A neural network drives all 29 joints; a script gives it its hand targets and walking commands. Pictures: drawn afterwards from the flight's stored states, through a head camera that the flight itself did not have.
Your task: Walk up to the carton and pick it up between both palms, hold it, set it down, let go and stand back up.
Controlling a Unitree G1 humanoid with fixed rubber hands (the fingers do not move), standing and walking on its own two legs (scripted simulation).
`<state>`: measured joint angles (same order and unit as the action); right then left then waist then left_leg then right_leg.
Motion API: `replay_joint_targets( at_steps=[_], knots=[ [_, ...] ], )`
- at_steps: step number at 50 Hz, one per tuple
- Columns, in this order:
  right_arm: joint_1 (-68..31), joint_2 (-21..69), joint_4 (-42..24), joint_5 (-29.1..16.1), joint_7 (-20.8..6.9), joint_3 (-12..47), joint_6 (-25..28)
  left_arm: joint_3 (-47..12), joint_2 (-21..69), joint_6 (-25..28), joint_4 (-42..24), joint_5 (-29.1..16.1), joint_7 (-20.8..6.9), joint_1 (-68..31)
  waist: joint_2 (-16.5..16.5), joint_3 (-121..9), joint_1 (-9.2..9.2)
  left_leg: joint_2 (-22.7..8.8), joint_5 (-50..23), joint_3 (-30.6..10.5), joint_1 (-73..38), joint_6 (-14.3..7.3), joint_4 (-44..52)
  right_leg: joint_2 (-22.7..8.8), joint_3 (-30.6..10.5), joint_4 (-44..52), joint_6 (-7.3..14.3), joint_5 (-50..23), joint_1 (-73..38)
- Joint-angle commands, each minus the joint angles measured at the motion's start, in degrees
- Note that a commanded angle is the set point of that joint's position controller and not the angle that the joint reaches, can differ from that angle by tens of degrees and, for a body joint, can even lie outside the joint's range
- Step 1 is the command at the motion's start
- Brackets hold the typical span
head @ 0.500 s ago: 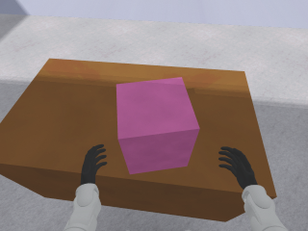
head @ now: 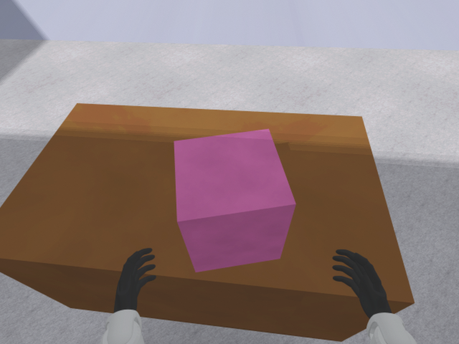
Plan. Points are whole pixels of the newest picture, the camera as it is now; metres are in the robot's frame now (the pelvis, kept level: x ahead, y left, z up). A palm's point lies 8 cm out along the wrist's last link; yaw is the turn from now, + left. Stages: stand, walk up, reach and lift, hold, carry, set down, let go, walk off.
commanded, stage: set down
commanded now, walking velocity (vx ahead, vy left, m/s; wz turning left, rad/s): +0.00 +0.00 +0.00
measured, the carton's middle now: (230, 203) +0.43 +0.03 -0.07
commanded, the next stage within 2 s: none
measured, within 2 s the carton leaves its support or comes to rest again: neither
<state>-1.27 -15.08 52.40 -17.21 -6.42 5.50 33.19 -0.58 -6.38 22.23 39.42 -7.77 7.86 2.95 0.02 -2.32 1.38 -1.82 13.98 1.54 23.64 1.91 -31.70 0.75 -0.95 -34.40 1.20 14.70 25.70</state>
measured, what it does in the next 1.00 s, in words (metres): stands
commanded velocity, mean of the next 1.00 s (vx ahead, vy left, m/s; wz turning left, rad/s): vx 0.00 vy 0.00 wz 0.00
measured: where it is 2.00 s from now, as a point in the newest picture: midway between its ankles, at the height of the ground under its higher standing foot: outside the picture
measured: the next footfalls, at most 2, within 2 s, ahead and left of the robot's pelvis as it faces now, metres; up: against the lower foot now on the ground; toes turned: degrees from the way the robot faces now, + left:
none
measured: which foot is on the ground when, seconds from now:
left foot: down 0.00-1.00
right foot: down 0.00-1.00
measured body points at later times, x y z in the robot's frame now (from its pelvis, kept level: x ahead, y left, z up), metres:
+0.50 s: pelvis +0.02 +0.00 +0.01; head +0.02 +0.01 +0.46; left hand +0.18 +0.22 -0.05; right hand +0.20 -0.21 -0.06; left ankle +0.02 +0.14 -0.73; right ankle +0.03 -0.10 -0.73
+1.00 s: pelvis +0.03 +0.02 +0.01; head +0.02 +0.03 +0.46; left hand +0.19 +0.23 -0.06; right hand +0.20 -0.20 -0.06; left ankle +0.02 +0.14 -0.73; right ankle +0.03 -0.10 -0.73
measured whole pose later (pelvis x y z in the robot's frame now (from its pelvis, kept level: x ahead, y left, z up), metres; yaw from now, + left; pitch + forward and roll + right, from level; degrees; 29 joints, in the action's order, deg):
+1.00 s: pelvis +0.03 +0.02 +0.01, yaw -1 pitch -4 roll +0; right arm 9.2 -11.7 46.4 -7.4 -5.1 0.8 20.8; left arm -3.3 -7.8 8.1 31.7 -1.3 6.1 13.9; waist -0.5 2.7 1.8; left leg -1.5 14.1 2.5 5.1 0.5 -23.5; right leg 0.4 -1.8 -22.7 -0.3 12.7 5.7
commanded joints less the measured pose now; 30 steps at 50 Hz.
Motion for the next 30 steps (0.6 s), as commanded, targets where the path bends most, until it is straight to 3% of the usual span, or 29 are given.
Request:
replay_joint_targets(
  at_steps=[1,2,3,4,5,6,7,8,9,10,11,12,13,14,15,16,17,18,19,20,21,22,23,24,25,26,28,29,30],
  knots=[
    [-11.5,-8.4,-8.4,0.3,-0.1,-2.8,2.1,1.0,-6.5,2.9,-7.5,-0.8,-0.4,-10.3,-4.1,-11.3,-0.24,2.6,-2.4,2.1,-2.9,-1.2,5.5,-0.1,-3.1,7.7,-0.8,-1.9,-12.1],
    [-14.3,-9.2,-8.4,0.6,-0.3,-5.2,2.1,0.3,-6.6,3.6,-8.8,-2.5,0.5,-14.2,-4.9,-11.9,-1.06,2.4,-2.5,1.3,-1.9,-1.3,5.8,0.0,-1.9,6.8,-0.9,-1.8,-12.8],
    [-8.0,-8.5,-10.2,0.0,-0.4,-3.6,2.5,0.5,-5.2,3.7,-10.9,-1.4,0.2,-6.2,-4.7,-12.5,-0.46,2.5,-7.5,2.0,-5.5,-0.9,5.6,0.3,-1.9,7.1,-1.2,-7.7,-14.0],
    [-13.3,-7.9,-9.9,-0.1,-0.3,-3.8,2.4,0.5,-7.0,4.0,-8.5,-2.6,0.2,-12.2,-3.9,-12.4,0.76,2.4,-7.8,1.8,-4.6,-1.1,4.8,0.4,-2.2,6.4,-0.8,-6.0,-11.9],
    [-11.1,-8.0,-8.6,-0.9,-0.6,-3.4,2.4,0.4,-6.7,3.9,-9.6,-1.1,0.1,-9.3,-4.1,-13.4,-0.03,2.5,-8.2,2.0,-6.7,-0.7,4.7,0.2,-2.5,6.7,-0.7,-7.7,-13.8],
    [0.8,-7.0,-9.1,-0.7,0.4,-1.6,2.2,2.1,-6.5,2.9,-11.9,0.3,-0.5,2.5,-4.1,-13.4,0.32,3.1,-13.5,2.5,-9.6,-0.4,4.6,-0.3,-2.8,7.4,-1.0,-15.5,-19.7],
    [-8.2,-8.0,-9.8,-0.9,-0.2,-2.1,2.1,0.5,-6.0,3.0,-11.6,0.2,-0.3,-5.8,-2.7,-14.3,1.31,3.2,-11.5,2.7,-8.2,-0.4,4.1,0.4,-2.3,6.5,-0.9,-12.0,-15.7],
    [-1.1,-7.1,-9.6,-0.2,1.0,-1.2,1.5,3.3,-6.8,1.1,-8.9,2.1,-1.2,0.8,-4.4,-9.2,1.41,2.8,-12.8,2.2,-10.2,-0.2,5.3,-0.1,-2.7,8.3,-1.3,-15.2,-18.1],
    [-8.0,-9.0,-9.7,-0.3,0.2,-4.3,2.3,-0.2,-5.1,2.1,-11.7,0.6,-0.6,-5.9,-0.6,-12.5,-0.49,3.1,-11.9,1.7,-10.9,0.1,4.6,0.6,-1.3,7.3,-0.8,-11.4,-13.1],
    [-2.1,-9.4,-12.9,-0.9,-0.2,-3.8,3.3,0.5,-4.4,2.8,-16.3,1.2,0.2,0.4,-2.1,-13.3,0.36,2.1,-16.7,0.9,-14.0,0.5,5.2,1.9,-0.1,8.1,-0.2,-14.2,-14.9],
    [3.1,-7.1,-8.7,0.0,0.7,-1.2,1.8,0.4,-4.3,0.7,-10.9,2.4,-1.4,4.7,-4.3,-7.8,-1.06,3.0,-13.5,2.0,-15.0,0.3,5.3,0.4,-2.1,10.9,-0.7,-12.5,-14.9],
    [-2.7,-7.2,-12.1,-0.1,0.4,-2.8,1.8,0.9,-5.7,1.2,-15.0,2.7,-0.7,-0.3,-1.7,-7.4,0.17,2.8,-11.6,2.1,-12.4,0.3,5.9,0.9,-1.1,9.9,-0.7,-9.5,-15.7],
    [4.1,-5.2,-11.0,1.2,0.9,-1.6,1.4,1.0,-4.5,0.4,-10.7,3.4,-1.7,5.3,-4.0,-5.0,0.07,3.2,-11.0,2.2,-14.6,-0.1,6.6,0.5,-1.5,11.4,-0.7,-9.7,-15.9],
    [0.4,-5.9,-10.9,1.9,0.9,-1.5,0.5,1.2,-5.2,-0.7,-9.6,3.6,-1.5,2.5,-2.9,-3.9,0.66,3.1,-8.8,2.5,-13.5,0.0,6.7,0.4,-1.2,11.5,-0.6,-5.9,-14.9],
    [-0.9,-5.5,-15.5,1.4,0.9,-3.2,1.4,1.6,-7.7,1.2,-16.6,1.8,-0.3,0.7,-2.6,-6.9,1.39,3.0,-11.0,2.2,-13.8,-0.3,6.2,0.2,-1.2,10.4,-1.0,-8.2,-14.7],
    [1.1,-4.5,-13.4,1.9,0.4,-2.5,1.0,1.1,-6.6,1.5,-16.2,3.3,-0.2,2.5,-1.1,-5.3,1.43,2.9,-10.5,2.1,-13.4,-0.1,6.6,0.2,-1.2,10.4,-0.5,-9.2,-15.6],
    [2.4,-5.1,-15.6,2.7,1.0,-3.1,0.6,1.4,-6.7,0.4,-17.1,3.5,-0.5,3.6,-2.8,-5.8,0.32,3.1,-10.2,2.7,-14.3,-0.4,6.9,-0.3,-2.0,11.4,-0.9,-10.6,-17.6],
    [0.2,-5.5,-19.0,3.3,1.2,-4.6,1.0,1.4,-7.9,1.3,-21.3,3.2,0.0,1.3,-3.3,-6.2,0.50,3.1,-11.3,2.3,-12.6,-0.4,6.8,-0.1,-1.6,10.4,-1.3,-12.4,-17.2],
    [4.6,-4.2,-12.0,4.1,1.7,-3.0,-0.7,1.6,-6.5,-1.5,-13.8,3.8,-1.3,4.4,-2.9,-1.6,-0.39,3.5,-10.5,3.1,-14.1,-0.2,7.1,-0.5,-2.2,11.8,-0.9,-11.0,-16.8],
    [3.3,-4.4,-18.3,2.9,1.7,-2.8,0.0,1.7,-7.0,-0.6,-20.3,3.5,-0.7,4.2,-2.3,-6.3,1.26,3.5,-11.7,2.4,-14.8,-0.4,6.8,-0.6,-1.9,11.6,-1.3,-13.4,-17.0],
    [3.8,-4.8,-16.6,3.3,2.1,-3.7,-0.1,2.1,-7.6,-1.0,-18.7,3.5,-1.1,4.3,-2.2,-4.3,0.26,4.0,-12.0,3.5,-15.3,-0.2,6.2,-0.6,-2.0,11.1,-1.6,-12.6,-15.7],
    [3.1,-4.9,-14.6,3.5,1.4,-4.2,-0.5,0.9,-6.6,-1.0,-19.2,4.1,-0.4,4.3,-0.3,-2.7,0.91,3.3,-11.3,2.2,-15.6,0.1,6.6,-0.1,-1.1,11.4,-0.8,-10.1,-14.8],
    [4.5,-4.0,-16.4,3.3,2.0,-3.6,-0.6,1.0,-7.4,-1.4,-19.5,3.5,-0.8,4.7,-1.1,-3.0,-0.26,3.6,-10.2,3.0,-15.8,-0.4,6.8,-0.7,-1.9,12.5,-1.0,-9.2,-16.3],
    [4.3,-4.9,-18.7,3.5,1.4,-4.6,-0.4,0.2,-5.9,-1.2,-21.3,2.8,-0.5,5.0,-2.0,-3.4,0.68,3.0,-11.0,2.7,-16.4,-0.1,7.4,0.5,-0.3,12.6,-0.7,-6.9,-14.7],
    [3.5,-4.5,-18.8,4.2,1.9,-4.4,-0.8,1.2,-7.9,-1.5,-22.0,3.5,-0.5,4.2,-1.3,-3.5,0.58,3.1,-10.9,2.5,-16.5,-0.3,7.3,-0.5,-1.5,13.2,-1.0,-9.4,-16.3],
    [1.8,-4.9,-16.1,5.9,2.2,-5.5,-2.5,0.3,-7.0,-4.4,-15.0,3.3,-1.7,3.6,-3.2,-1.1,-1.02,3.1,-7.5,2.7,-15.8,-0.4,8.6,-0.9,-1.4,14.3,-1.0,-5.6,-13.8],
    [2.4,-3.5,-18.1,5.4,1.9,-5.2,-3.8,0.9,-8.4,-4.4,-18.8,2.7,-1.0,3.0,-1.0,-1.7,0.58,2.9,-6.9,3.0,-16.2,-0.6,9.4,-0.8,-1.3,14.7,-0.4,-3.3,-14.7],
    [-1.3,-4.0,-10.8,7.8,1.3,-5.8,-6.0,-0.6,-7.8,-6.8,-10.1,3.8,-1.5,0.0,-0.7,3.6,0.90,2.7,-1.6,2.6,-16.3,-0.5,10.2,-1.0,-1.1,15.6,-0.1,3.6,-11.6],
    [-1.1,-5.0,-17.9,5.8,0.5,-6.1,-4.8,-0.4,-7.3,-4.5,-19.4,2.5,0.3,1.4,0.3,-1.4,1.76,2.0,-5.1,2.1,-17.4,-0.4,10.3,0.2,-0.5,14.7,0.3,0.6,-12.3]
  ],
)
